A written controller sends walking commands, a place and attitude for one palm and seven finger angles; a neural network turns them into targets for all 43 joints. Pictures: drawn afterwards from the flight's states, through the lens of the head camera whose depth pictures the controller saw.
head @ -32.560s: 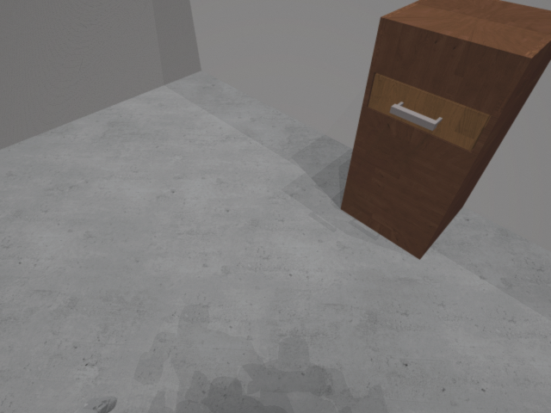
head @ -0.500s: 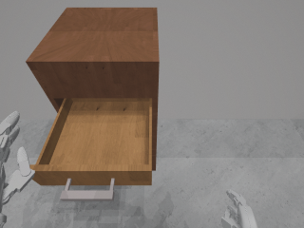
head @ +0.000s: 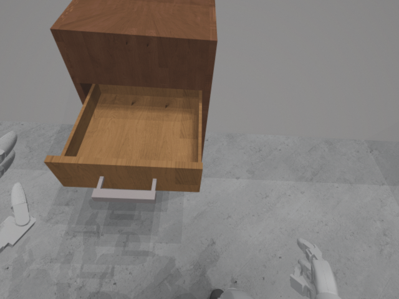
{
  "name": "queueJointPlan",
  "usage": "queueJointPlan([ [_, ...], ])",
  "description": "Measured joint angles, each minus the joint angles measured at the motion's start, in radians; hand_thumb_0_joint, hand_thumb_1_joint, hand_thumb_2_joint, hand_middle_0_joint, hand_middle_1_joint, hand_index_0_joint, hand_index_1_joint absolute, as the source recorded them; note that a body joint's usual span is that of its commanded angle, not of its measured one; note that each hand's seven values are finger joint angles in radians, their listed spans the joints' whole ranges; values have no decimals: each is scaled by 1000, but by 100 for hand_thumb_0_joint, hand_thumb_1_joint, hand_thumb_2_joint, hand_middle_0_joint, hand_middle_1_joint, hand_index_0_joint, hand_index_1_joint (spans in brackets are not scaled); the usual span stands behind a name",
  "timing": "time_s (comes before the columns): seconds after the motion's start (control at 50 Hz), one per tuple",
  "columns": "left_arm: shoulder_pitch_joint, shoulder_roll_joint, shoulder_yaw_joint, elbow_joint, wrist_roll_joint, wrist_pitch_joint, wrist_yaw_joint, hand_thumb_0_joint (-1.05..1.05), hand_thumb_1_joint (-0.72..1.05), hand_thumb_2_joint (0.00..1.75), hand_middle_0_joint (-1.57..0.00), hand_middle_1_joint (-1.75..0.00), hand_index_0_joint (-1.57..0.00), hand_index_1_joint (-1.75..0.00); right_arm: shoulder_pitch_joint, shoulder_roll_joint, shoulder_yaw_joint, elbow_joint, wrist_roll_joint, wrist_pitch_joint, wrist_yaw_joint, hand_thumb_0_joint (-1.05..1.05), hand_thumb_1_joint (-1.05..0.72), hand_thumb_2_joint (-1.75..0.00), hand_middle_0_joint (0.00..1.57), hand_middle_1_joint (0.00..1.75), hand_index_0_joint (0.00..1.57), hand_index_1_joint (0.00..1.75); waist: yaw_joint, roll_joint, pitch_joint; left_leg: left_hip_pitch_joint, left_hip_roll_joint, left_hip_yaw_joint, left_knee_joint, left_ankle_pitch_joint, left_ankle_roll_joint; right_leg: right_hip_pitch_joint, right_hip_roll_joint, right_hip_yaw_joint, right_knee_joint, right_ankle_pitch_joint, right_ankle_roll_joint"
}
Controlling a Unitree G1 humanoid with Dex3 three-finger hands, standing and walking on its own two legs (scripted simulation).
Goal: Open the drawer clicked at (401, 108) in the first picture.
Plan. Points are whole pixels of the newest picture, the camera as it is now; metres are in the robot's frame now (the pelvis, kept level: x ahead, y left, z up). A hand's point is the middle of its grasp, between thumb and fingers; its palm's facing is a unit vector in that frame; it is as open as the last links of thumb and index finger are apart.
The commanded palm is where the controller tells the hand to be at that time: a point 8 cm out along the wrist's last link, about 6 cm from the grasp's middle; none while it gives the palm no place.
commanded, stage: step back with the hand held close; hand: left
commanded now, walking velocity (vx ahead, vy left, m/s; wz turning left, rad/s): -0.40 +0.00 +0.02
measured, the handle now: (126, 188) +0.38 +0.20 -0.11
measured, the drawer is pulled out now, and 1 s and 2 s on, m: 0.30 0.30 0.30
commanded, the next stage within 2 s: stop stepping back and stand still in 0.14 s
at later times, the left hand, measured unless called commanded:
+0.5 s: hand out of the picture +0.05 +0.19 +0.16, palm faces +0.27 -0.79 -0.55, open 7.4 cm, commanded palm +0.00 +0.23 +0.19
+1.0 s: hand out of the picture +0.00 +0.20 +0.15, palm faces +0.35 -0.82 -0.45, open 7.4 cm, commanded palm -0.06 +0.23 +0.19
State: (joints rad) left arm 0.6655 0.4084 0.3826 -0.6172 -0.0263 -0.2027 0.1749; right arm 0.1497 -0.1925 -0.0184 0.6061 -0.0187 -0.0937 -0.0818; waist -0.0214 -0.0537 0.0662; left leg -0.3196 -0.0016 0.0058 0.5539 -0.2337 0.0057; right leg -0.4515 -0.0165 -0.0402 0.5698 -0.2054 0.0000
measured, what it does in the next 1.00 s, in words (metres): walks backwards: right foot, then left foot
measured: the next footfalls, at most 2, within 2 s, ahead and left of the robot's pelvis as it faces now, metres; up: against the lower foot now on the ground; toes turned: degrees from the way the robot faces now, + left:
right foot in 0.28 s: -0.14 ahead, -0.15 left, +0.00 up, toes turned +1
left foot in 0.56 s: -0.18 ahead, +0.06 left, +0.00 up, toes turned +0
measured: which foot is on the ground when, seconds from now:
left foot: down 0.00-0.30, up 0.32-0.54, down 0.56-0.82, up 0.84-1.00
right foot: up 0.00-0.26, down 0.28-1.00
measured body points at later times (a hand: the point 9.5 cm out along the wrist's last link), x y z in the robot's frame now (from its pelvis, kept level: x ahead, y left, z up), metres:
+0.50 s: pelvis -0.14 -0.05 +0.01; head -0.11 -0.05 +0.45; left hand +0.03 +0.23 +0.19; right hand -0.03 -0.30 -0.10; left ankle -0.20 +0.06 -0.67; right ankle -0.18 -0.16 -0.73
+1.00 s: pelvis -0.19 -0.05 +0.01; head -0.18 -0.04 +0.46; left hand -0.03 +0.24 +0.17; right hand -0.05 -0.29 -0.08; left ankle -0.21 +0.06 -0.69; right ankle -0.17 -0.14 -0.73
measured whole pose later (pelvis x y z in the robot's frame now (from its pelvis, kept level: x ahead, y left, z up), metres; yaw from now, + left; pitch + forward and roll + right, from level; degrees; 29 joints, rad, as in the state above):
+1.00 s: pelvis -0.19 -0.05 +0.01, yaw -2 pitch +0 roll +0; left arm 0.66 0.33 0.38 -0.49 -0.03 -0.22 0.13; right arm 0.22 -0.18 -0.01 0.65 0.02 -0.07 -0.03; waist -0.01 -0.02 0.02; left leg -0.37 0.00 0.04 0.85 -0.36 0.03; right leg -0.25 0.00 -0.11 0.45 -0.21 -0.06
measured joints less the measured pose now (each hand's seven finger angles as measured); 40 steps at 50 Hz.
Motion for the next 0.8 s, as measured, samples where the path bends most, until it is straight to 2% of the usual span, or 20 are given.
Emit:
queueJointPlan([
  [0.06,-20,-8,-5,-4,-5,2,9,2,89,89,-21,-30,-21,-30,21,24,0,25,-8,-46,8,1,-90,-90,20,30,20,30,20,-3,-3,-27,17,-6,8,2,0,-62,45,36,313,-197,7],
  [0.12,-18,-26,-4,-52,-22,4,15,2,89,89,-21,-30,-21,-30,37,47,9,42,-6,-79,27,1,-90,-90,21,30,21,30,33,8,-13,-44,45,-13,-19,34,-10,-30,67,39,439,-245,16],
  [0.18,-32,-36,-1,-88,-36,-7,9,2,89,89,-21,-30,-21,-30,29,57,20,52,1,-92,46,1,-90,-90,21,30,21,30,48,20,-17,-68,72,1,-37,72,-20,53,52,38,371,-258,15],
  [0.22,-54,-29,5,-90,-43,-13,3,2,89,89,-21,-30,-21,-30,13,58,28,51,2,-93,53,1,-90,-90,21,30,21,30,43,35,-18,-101,86,3,-34,95,-29,116,41,44,266,-256,13],
  [0.28,-82,6,34,-69,-48,-24,-11,2,89,89,-20,-30,-20,-30,-16,57,37,36,2,-89,64,1,-90,-90,21,30,21,30,21,56,-8,-177,98,-4,11,116,-43,218,22,47,64,-180,11],
  [0.3,-85,17,43,-59,-47,-29,-19,2,89,89,-20,-30,-20,-30,-26,53,37,27,7,-82,69,1,-90,-90,21,30,21,30,15,69,3,-204,106,-11,39,115,-47,245,26,41,3,-221,12],
  [0.32,-95,12,34,-41,-43,-34,-32,2,89,89,-20,-30,-20,-30,-37,40,31,25,14,-72,71,1,-90,-90,21,30,21,30,1,109,29,-221,121,-40,72,84,-44,252,51,21,-8,-232,10],
  [0.34,-93,11,23,-28,-41,-36,-44,2,89,89,-21,-30,-21,-30,-35,30,22,22,23,-58,72,1,-90,-90,21,30,21,30,-17,138,49,-231,119,-61,124,-7,-36,259,66,0,-10,-213,5],
  [0.38,-52,20,9,-23,-38,-38,-62,2,89,89,-21,-30,-21,-30,1,16,4,23,44,-27,74,1,-90,-90,21,30,21,30,-31,132,46,-255,50,-72,346,-143,-33,255,49,-14,-3,-175,-4],
  [0.42,26,12,25,-28,-36,-41,-66,2,88,89,-21,-30,-21,-30,44,7,-5,32,53,4,69,1,-90,-90,21,30,21,30,-23,94,4,-254,-13,-42,558,-158,-34,233,23,10,-2,-162,-7],
  [0.44,64,2,37,-23,-34,-45,-63,2,88,89,-21,-30,-21,-30,63,3,-9,34,54,20,63,1,-90,-90,21,30,21,30,-22,79,-20,-237,-29,-25,609,-151,-33,224,17,22,-11,-154,-9],
  [0.48,105,-12,53,0,-25,-43,-51,2,88,89,-21,-30,-21,-30,95,-7,-16,34,55,37,51,1,-90,-90,21,30,21,30,-24,54,-60,-161,-35,9,548,-158,-19,207,10,34,-35,-131,-9],
  [0.52,102,-15,57,29,-8,-44,-34,2,88,89,-21,-30,-21,-30,118,-21,-21,37,52,27,41,1,-90,-90,21,30,20,30,-23,37,-83,-57,-26,22,346,-161,3,181,8,32,-37,-119,-9],
  [0.56,71,-25,42,41,1,-37,-20,2,88,89,-21,-30,-21,-30,127,-44,-28,40,46,3,34,1,-90,-90,20,30,20,30,-24,34,-83,66,-11,24,68,-105,23,156,9,14,-10,-122,-5],
  [0.58,50,-31,30,37,2,-33,-15,2,88,89,-21,-30,-21,-30,123,-51,-33,43,42,-13,30,1,-90,-90,20,30,20,30,-22,27,-74,123,-14,26,-42,-145,28,142,5,10,18,-131,-2],
  [0.6,25,-34,21,39,1,-29,-12,2,88,89,-21,-30,-21,-30,108,-42,-38,54,38,-23,26,1,-90,-90,20,30,20,30,-10,-12,-54,154,-40,42,-92,-149,31,131,-19,28,51,-136,-1],
  [0.64,-1,-45,1,28,3,-20,-10,2,89,89,-21,-30,-21,-30,87,-30,-38,42,31,-45,27,1,-90,-90,20,30,20,30,11,-47,-24,191,-59,72,-129,-90,34,113,-37,35,125,-136,-8],
  [0.7,0,-32,-21,-14,14,-16,-17,2,89,89,-21,-30,-21,-30,73,-15,-28,14,25,-84,32,1,-90,-90,20,30,20,30,-4,-10,-25,191,-33,66,-107,-79,31,100,-15,-19,196,-234,-9],
  [0.78,-2,32,13,-48,6,-56,-34,2,88,89,-21,-30,-21,-30,61,7,3,-2,31,-81,51,1,-90,-90,20,30,20,30,-15,27,-38,151,-11,43,-28,-109,20,175,5,-65,24,-147,-9],
  [0.8,-10,41,26,-39,5,-66,-37,2,88,89,-21,-30,-21,-30,53,8,9,1,32,-70,52,1,-90,-90,20,30,20,30,-12,42,-34,135,-2,39,11,-127,17,189,13,-75,-13,-82,-24],
])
